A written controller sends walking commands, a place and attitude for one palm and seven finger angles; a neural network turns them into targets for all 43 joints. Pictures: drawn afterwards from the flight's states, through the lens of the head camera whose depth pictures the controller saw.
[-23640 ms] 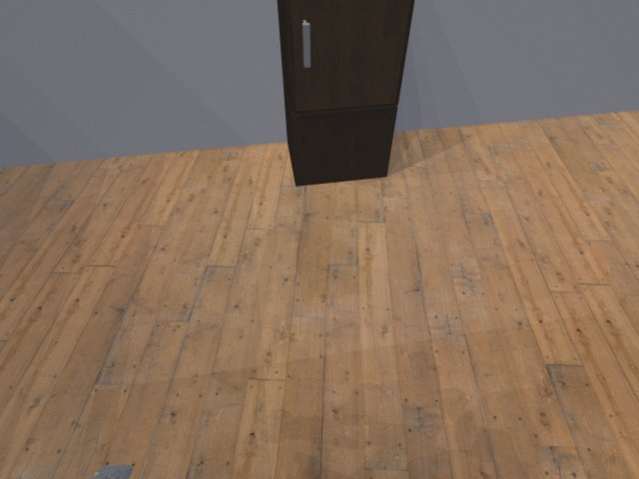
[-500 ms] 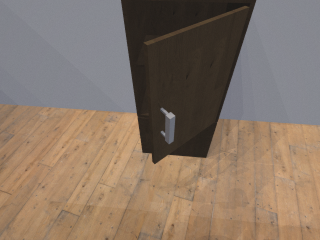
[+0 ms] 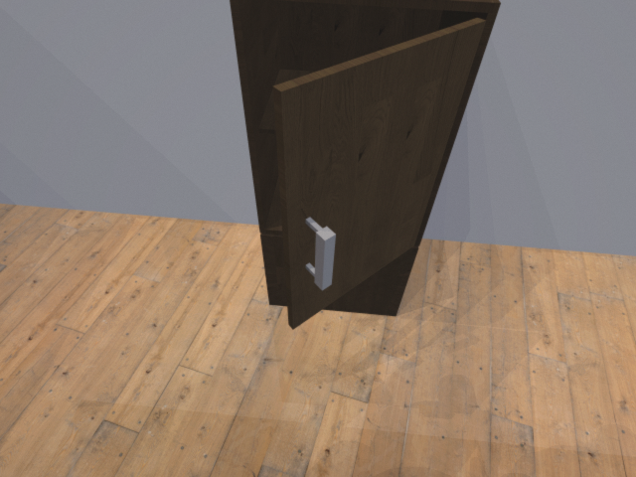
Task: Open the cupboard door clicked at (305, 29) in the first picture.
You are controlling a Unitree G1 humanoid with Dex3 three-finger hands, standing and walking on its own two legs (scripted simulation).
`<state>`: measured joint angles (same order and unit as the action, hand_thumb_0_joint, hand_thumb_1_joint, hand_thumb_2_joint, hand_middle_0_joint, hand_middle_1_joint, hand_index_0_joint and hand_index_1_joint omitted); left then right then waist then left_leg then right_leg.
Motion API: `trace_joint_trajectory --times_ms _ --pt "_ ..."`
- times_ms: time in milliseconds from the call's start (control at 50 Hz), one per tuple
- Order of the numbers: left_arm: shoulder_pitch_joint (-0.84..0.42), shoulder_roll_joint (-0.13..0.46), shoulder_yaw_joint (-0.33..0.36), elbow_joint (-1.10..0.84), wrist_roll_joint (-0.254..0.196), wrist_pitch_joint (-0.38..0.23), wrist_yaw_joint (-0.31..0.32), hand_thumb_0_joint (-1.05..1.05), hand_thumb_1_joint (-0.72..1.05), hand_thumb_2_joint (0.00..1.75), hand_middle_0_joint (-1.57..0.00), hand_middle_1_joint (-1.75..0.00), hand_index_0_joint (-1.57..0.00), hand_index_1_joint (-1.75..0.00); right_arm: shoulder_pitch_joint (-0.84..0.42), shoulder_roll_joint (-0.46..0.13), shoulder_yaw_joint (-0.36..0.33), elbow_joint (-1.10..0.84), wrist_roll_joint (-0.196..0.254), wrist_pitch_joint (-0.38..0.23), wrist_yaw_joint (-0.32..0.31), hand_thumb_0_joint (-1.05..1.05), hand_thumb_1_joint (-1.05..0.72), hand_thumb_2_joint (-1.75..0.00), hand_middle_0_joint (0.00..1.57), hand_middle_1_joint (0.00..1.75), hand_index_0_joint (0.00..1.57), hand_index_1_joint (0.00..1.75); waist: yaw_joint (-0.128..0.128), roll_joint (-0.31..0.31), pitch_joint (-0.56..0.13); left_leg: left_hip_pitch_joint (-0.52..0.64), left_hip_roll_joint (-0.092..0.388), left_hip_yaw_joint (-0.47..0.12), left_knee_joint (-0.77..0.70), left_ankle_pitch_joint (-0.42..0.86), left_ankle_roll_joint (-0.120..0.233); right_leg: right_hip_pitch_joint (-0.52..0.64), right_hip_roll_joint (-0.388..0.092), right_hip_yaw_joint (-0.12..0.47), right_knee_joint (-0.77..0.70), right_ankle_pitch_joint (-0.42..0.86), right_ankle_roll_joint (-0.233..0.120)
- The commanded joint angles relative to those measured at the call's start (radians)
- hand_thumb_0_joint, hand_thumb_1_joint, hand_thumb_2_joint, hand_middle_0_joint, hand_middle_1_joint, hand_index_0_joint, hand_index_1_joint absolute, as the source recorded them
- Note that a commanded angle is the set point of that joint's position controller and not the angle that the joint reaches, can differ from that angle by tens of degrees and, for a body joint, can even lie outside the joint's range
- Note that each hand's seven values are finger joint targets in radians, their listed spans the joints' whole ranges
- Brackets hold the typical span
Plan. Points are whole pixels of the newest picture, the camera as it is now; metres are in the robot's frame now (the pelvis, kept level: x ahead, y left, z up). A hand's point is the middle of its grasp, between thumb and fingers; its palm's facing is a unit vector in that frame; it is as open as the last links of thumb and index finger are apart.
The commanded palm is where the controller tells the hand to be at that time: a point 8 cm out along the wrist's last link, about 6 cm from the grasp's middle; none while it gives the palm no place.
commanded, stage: look to check the result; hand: left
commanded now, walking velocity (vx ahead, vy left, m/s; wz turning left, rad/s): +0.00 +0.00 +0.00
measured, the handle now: (317, 253) +0.51 +0.03 -0.07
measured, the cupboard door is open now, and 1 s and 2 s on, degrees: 44 44 44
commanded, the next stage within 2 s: walk to a spot facing it in 0.48 s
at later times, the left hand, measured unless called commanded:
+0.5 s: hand out of the picture -0.01 +0.16 -0.18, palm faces +0.05 -0.98 -0.18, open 7.4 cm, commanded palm none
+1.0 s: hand out of the picture +0.06 +0.18 -0.18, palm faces -0.11 -0.96 -0.26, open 7.4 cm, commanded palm none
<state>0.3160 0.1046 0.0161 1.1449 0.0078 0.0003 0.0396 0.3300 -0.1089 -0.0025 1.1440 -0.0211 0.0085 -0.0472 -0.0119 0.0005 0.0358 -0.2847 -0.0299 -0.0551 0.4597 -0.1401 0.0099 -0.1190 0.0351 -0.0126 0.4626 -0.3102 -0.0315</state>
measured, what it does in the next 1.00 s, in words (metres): stands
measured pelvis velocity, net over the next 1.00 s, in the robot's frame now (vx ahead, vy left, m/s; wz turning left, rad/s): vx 0.01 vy -0.02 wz -0.20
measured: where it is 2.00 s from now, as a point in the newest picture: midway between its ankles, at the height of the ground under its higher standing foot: outside the picture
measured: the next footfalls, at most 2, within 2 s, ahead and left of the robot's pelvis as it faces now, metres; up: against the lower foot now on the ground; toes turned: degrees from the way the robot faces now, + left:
left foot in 1.58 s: +0.12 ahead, +0.08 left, +0.00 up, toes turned -31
right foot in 1.90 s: -0.01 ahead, -0.15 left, +0.00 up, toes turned -46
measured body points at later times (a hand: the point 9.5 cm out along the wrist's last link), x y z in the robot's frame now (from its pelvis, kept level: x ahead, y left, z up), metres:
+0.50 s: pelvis +0.02 +0.00 +0.00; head +0.03 +0.00 +0.45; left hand -0.01 +0.21 -0.16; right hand +0.02 -0.23 -0.16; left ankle +0.07 +0.11 -0.74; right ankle -0.04 -0.10 -0.74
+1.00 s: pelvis +0.01 -0.02 -0.01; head +0.05 -0.04 +0.44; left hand +0.06 +0.23 -0.16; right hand +0.01 -0.26 -0.17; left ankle +0.07 +0.11 -0.74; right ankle -0.04 -0.09 -0.72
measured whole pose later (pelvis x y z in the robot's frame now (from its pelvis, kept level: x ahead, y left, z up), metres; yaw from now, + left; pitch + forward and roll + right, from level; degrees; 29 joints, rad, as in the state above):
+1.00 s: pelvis +0.01 -0.02 -0.01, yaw -12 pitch +0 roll +2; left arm 0.25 0.19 0.09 1.02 0.02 0.06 0.00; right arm 0.20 -0.18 -0.05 1.00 -0.03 0.02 -0.05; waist 0.03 0.00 0.10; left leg -0.32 0.06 0.12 0.56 -0.24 -0.01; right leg -0.31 0.03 0.01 0.76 -0.48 -0.03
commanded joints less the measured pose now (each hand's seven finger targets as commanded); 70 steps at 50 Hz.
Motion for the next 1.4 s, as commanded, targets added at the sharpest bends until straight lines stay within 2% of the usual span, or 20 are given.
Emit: trace_joint_trajectory --times_ms 0,140,580,720,800,860,900,920,940,980,1000,1020,1040,1060,1080,1100,1140,1180,1260,1380 --pt "0.097 0.096 0.015 -0.009 -0.003 -0.007 0.003 0.00 0.90 0.90 -0.20 -0.30 -0.20 -0.30 0.050 -0.089 -0.010 -0.023 -0.001 -0.010 -0.003 0.00 -0.90 -0.90 0.20 0.30 0.20 0.30 0.011 0.016 0.074 0.054 0.089 -0.080 -0.077 0.000 0.032 -0.112 -0.110 0.083 -0.137 0.025 -0.024" --pt "0.099 0.106 0.013 -0.006 -0.002 -0.010 0.003 0.00 0.90 0.90 -0.20 -0.30 -0.20 -0.30 0.034 -0.103 -0.011 -0.022 0.002 -0.010 -0.003 0.00 -0.90 -0.90 0.20 0.30 0.20 0.30 0.013 -0.016 0.064 0.085 0.095 -0.072 -0.068 0.044 0.033 -0.100 -0.110 0.078 -0.144 0.060 -0.021" --pt "0.070 0.136 0.012 -0.011 -0.002 -0.016 0.001 0.00 0.90 0.90 -0.20 -0.30 -0.20 -0.30 -0.033 -0.137 -0.009 -0.021 0.002 -0.018 -0.004 0.00 -0.90 -0.90 0.20 0.30 0.20 0.30 0.014 -0.002 0.047 0.121 0.099 -0.062 -0.068 0.134 0.030 -0.047 -0.123 0.085 -0.155 0.181 -0.014" --pt "0.039 0.166 0.054 -0.067 0.007 0.019 -0.008 0.00 0.90 0.90 -0.20 -0.30 -0.20 -0.30 -0.034 -0.160 -0.046 -0.062 0.000 0.006 -0.017 0.00 -0.90 -0.90 0.20 0.30 0.20 0.30 0.009 -0.017 0.047 0.096 0.131 0.002 0.021 0.059 0.021 -0.119 -0.117 0.146 -0.067 0.246 -0.031" --pt "0.014 0.172 0.072 -0.121 0.011 0.031 -0.019 0.00 0.90 0.90 -0.20 -0.30 -0.20 -0.30 -0.041 -0.193 -0.068 -0.113 -0.004 0.007 -0.021 0.00 -0.90 -0.90 0.20 0.30 0.20 0.30 0.006 0.054 0.027 0.102 0.191 -0.040 -0.007 -0.009 0.046 -0.191 -0.067 0.154 0.022 0.183 -0.025" --pt "0.002 0.153 0.079 -0.154 0.012 0.037 -0.030 0.00 0.90 0.90 -0.20 -0.30 -0.20 -0.30 -0.036 -0.239 -0.084 -0.145 -0.008 0.003 -0.023 0.00 -0.90 -0.90 0.20 0.30 0.20 0.30 0.009 0.180 -0.005 0.100 0.325 -0.167 -0.122 -0.073 0.125 -0.249 0.000 0.078 0.225 -0.028 -0.002" --pt "-0.023 0.142 0.082 -0.180 0.016 0.043 -0.040 0.00 0.90 0.90 -0.20 -0.30 -0.20 -0.30 -0.044 -0.251 -0.087 -0.172 -0.013 -0.003 -0.018 0.00 -0.90 -0.90 0.20 0.30 0.20 0.30 0.006 0.217 -0.022 0.062 0.402 -0.185 -0.183 -0.046 0.179 -0.262 -0.026 0.031 0.406 -0.234 0.013" --pt "-0.021 0.138 0.084 -0.190 0.016 0.043 -0.044 0.00 0.90 0.90 -0.20 -0.30 -0.20 -0.30 -0.067 -0.252 -0.086 -0.185 -0.016 -0.004 -0.016 0.00 -0.90 -0.90 0.20 0.30 0.20 0.30 0.019 0.192 -0.024 0.042 0.403 -0.149 -0.169 -0.022 0.178 -0.247 -0.045 0.033 0.405 -0.239 0.011" --pt "-0.001 0.130 0.083 -0.187 0.015 0.042 -0.047 0.00 0.90 0.90 -0.20 -0.30 -0.20 -0.30 -0.094 -0.249 -0.084 -0.198 -0.017 -0.003 -0.015 0.00 -0.90 -0.90 0.20 0.30 0.20 0.30 0.038 0.137 -0.042 0.021 0.394 -0.103 -0.139 -0.021 0.162 -0.197 -0.054 0.026 0.359 -0.212 0.006" --pt "0.083 0.136 0.087 -0.171 0.016 0.038 -0.051 0.00 0.90 0.90 -0.20 -0.30 -0.20 -0.30 -0.144 -0.257 -0.088 -0.225 -0.014 0.004 -0.010 0.00 -0.90 -0.90 0.20 0.30 0.20 0.30 0.081 0.077 -0.061 -0.055 0.325 0.018 -0.002 -0.033 0.097 -0.064 -0.041 -0.009 0.150 -0.032 0.013" --pt "0.111 0.185 0.095 -0.169 0.023 0.031 -0.046 0.00 0.90 0.90 -0.20 -0.30 -0.20 -0.30 -0.157 -0.229 -0.088 -0.239 -0.005 0.010 -0.006 0.00 -0.90 -0.90 0.20 0.30 0.20 0.30 0.095 -0.071 -0.027 -0.137 0.223 0.105 0.170 -0.132 0.032 -0.026 -0.098 0.110 -0.050 0.078 -0.005" --pt "0.089 0.303 0.112 -0.185 0.034 0.022 -0.033 0.00 0.90 0.90 -0.20 -0.30 -0.20 -0.30 -0.157 -0.155 -0.079 -0.268 0.003 0.011 0.004 0.00 -0.90 -0.90 0.20 0.30 0.20 0.30 0.082 -0.377 0.002 -0.314 0.066 0.219 0.413 -0.384 -0.048 0.001 -0.346 0.480 -0.191 0.193 -0.101" --pt "0.095 0.313 0.113 -0.199 0.020 0.023 -0.025 0.00 0.90 0.90 -0.20 -0.30 -0.20 -0.30 -0.207 -0.195 -0.084 -0.289 -0.005 0.020 0.007 0.00 -0.90 -0.90 0.20 0.30 0.20 0.30 0.111 -0.274 -0.010 -0.298 0.064 0.107 0.575 -0.455 -0.044 -0.059 -0.393 0.524 -0.188 0.255 -0.168" --pt "0.040 0.297 0.114 -0.205 0.023 0.024 -0.019 0.00 0.90 0.90 -0.20 -0.30 -0.20 -0.30 -0.238 -0.183 -0.088 -0.280 -0.002 0.024 0.006 0.00 -0.90 -0.90 0.20 0.30 0.20 0.30 0.082 -0.210 0.031 -0.329 0.073 0.050 0.657 -0.400 -0.037 -0.076 -0.342 0.500 -0.152 0.309 -0.193" --pt "-0.005 0.274 0.109 -0.216 0.020 0.021 -0.017 0.00 0.90 0.90 -0.20 -0.30 -0.20 -0.30 -0.224 -0.181 -0.088 -0.275 -0.001 0.022 0.008 0.00 -0.90 -0.90 0.20 0.30 0.20 0.30 0.055 -0.141 0.040 -0.348 0.087 0.030 0.687 -0.342 -0.042 -0.049 -0.305 0.439 -0.108 0.380 -0.195" --pt "-0.013 0.263 0.105 -0.224 0.019 0.015 -0.015 0.00 0.90 0.90 -0.20 -0.30 -0.20 -0.30 -0.218 -0.172 -0.085 -0.270 -0.002 0.020 0.011 0.00 -0.90 -0.90 0.20 0.30 0.20 0.30 0.049 -0.110 0.017 -0.345 0.089 0.032 0.691 -0.306 -0.049 -0.024 -0.277 0.399 -0.081 0.453 -0.185" --pt "-0.006 0.254 0.105 -0.228 0.018 0.010 -0.010 0.00 0.90 0.90 -0.20 -0.30 -0.20 -0.30 -0.208 -0.167 -0.084 -0.272 0.000 0.021 0.012 0.00 -0.90 -0.90 0.20 0.30 0.20 0.30 0.045 -0.102 -0.042 -0.323 0.083 0.031 0.670 -0.274 -0.057 0.037 -0.250 0.367 -0.055 0.533 -0.167" --pt "0.013 0.263 0.107 -0.233 0.016 0.010 -0.012 0.00 0.90 0.90 -0.20 -0.30 -0.20 -0.30 -0.223 -0.165 -0.082 -0.280 0.001 0.025 0.010 0.00 -0.90 -0.90 0.20 0.30 0.20 0.30 0.052 -0.097 -0.050 -0.319 0.071 0.030 0.655 -0.256 -0.063 0.051 -0.233 0.364 -0.059 0.536 -0.159" --pt "0.039 0.270 0.110 -0.237 0.018 0.009 -0.012 0.00 0.90 0.90 -0.20 -0.30 -0.20 -0.30 -0.256 -0.170 -0.080 -0.304 0.004 0.022 0.006 0.00 -0.90 -0.90 0.20 0.30 0.20 0.30 0.064 -0.108 -0.060 -0.339 0.060 0.015 0.600 -0.265 -0.068 0.106 -0.228 0.410 -0.055 0.580 -0.164" --pt "0.044 0.285 0.120 -0.255 0.023 0.013 -0.013 0.00 0.90 0.90 -0.20 -0.30 -0.20 -0.30 -0.293 -0.164 -0.075 -0.340 0.014 0.009 0.002 0.00 -0.90 -0.90 0.20 0.30 0.20 0.30 0.075 -0.128 -0.075 -0.265 0.031 0.014 0.444 -0.304 -0.060 0.096 -0.214 0.485 -0.023 0.683 -0.187"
